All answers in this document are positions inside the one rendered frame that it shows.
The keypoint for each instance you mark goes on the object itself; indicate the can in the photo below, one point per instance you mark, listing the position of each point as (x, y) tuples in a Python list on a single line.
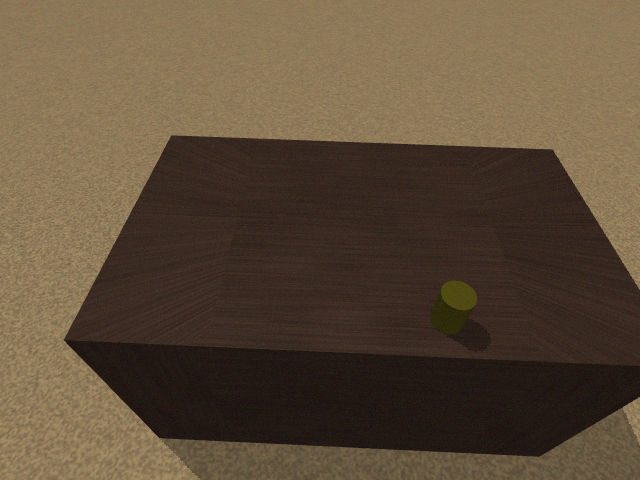
[(453, 306)]

